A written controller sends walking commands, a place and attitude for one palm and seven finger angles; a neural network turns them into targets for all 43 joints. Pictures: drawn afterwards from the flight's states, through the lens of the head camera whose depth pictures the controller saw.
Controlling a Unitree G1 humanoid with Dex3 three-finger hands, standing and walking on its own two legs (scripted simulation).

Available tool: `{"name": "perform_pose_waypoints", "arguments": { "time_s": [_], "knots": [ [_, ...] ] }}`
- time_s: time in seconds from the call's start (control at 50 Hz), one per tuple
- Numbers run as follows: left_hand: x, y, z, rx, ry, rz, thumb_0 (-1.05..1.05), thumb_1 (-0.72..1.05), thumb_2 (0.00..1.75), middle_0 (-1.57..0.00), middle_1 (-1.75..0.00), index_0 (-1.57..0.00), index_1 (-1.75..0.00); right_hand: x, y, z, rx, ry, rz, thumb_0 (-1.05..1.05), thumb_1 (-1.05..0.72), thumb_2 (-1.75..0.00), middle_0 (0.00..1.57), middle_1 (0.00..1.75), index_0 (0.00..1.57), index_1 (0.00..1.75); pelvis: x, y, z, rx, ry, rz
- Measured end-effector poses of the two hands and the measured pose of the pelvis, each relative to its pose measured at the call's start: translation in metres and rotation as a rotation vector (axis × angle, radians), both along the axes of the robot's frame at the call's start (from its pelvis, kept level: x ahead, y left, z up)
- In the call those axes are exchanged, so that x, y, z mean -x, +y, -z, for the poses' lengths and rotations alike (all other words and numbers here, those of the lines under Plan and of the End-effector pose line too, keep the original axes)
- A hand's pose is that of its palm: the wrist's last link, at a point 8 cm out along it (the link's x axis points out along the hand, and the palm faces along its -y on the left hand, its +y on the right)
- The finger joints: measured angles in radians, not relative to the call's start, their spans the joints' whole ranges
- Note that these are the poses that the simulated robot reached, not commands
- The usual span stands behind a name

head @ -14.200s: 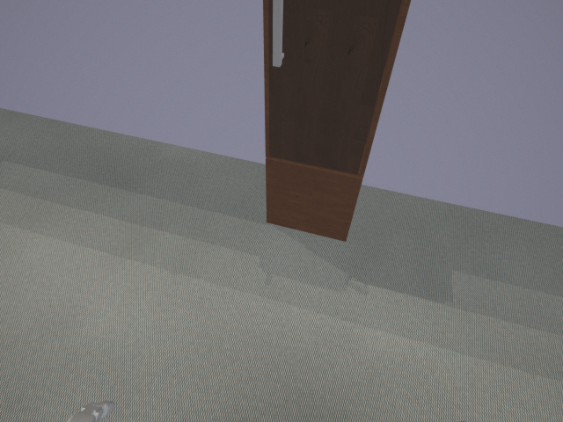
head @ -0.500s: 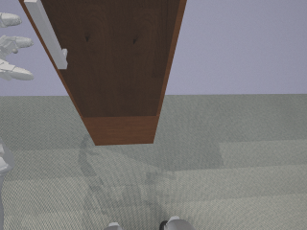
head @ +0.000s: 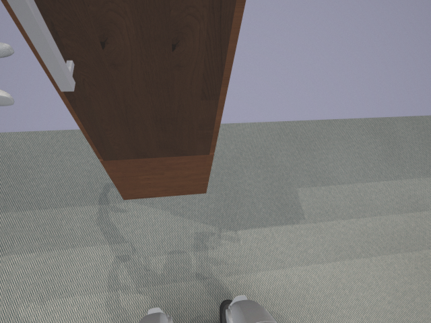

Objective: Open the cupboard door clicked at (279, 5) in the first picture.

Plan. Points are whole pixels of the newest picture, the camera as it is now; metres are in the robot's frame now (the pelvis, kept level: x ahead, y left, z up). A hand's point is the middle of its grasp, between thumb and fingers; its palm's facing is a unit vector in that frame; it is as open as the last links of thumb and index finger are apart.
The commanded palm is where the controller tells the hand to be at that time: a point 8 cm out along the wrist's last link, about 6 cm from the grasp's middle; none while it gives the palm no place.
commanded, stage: move the hooked fingers beside the handle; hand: left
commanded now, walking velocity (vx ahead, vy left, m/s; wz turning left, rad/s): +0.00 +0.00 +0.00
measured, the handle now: (48, 36) +0.56 +0.22 +0.15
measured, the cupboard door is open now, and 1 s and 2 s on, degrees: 0 0 0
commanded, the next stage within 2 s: slide the fingers in behind the handle in 0.16 s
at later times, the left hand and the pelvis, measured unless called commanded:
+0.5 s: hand (5, 64) +0.50 +0.27 +0.15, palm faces -0.02 -1.00 +0.00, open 14.0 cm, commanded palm +0.49 +0.31 +0.14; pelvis +0.00 +0.01 +0.00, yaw +1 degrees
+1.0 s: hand (36, 60) +0.51 +0.23 +0.15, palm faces +0.01 -1.00 -0.01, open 14.0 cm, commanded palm +0.49 +0.28 +0.14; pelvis +0.00 -0.01 +0.00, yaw +0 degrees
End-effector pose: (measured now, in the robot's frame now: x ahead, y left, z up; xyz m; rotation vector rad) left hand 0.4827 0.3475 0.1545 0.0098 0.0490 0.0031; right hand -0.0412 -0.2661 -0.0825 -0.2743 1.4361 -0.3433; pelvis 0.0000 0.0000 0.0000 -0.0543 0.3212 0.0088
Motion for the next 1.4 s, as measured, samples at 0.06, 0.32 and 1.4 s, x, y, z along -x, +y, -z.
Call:
{"name": "perform_pose_waypoints", "arguments": {
  "time_s": [0.06, 0.32, 1.4],
  "knots": [
    [0.001, 0.000, 0.004, 0.016, -0.007, 0.009, -0.02, -0.50, 0.30, -0.30, -1.20, -0.30, -1.20, -0.002, 0.003, 0.000, -0.001, 0.001, -0.006, 0.01, -0.90, -0.90, 0.21, 0.30, 0.20, 0.30, -0.001, 0.002, 0.000, 0.002, -0.002, -0.001],
    [0.000, -0.004, 0.006, 0.017, -0.037, 0.006, -0.02, -0.50, 0.30, -0.30, -1.20, -0.30, -1.20, -0.035, 0.009, 0.002, -0.006, -0.088, -0.040, 0.01, -0.90, -0.90, 0.21, 0.30, 0.20, 0.30, -0.004, 0.009, 0.001, 0.009, -0.010, -0.007],
    [-0.006, -0.080, 0.012, 0.016, -0.012, 0.007, -0.02, -0.50, 0.30, -0.30, -1.20, -0.30, -1.20, -0.044, -0.001, 0.008, -0.041, -0.166, -0.036, 0.01, -0.90, -0.90, 0.21, 0.30, 0.20, 0.30, -0.004, -0.005, -0.004, -0.013, -0.049, -0.003]
  ]
}}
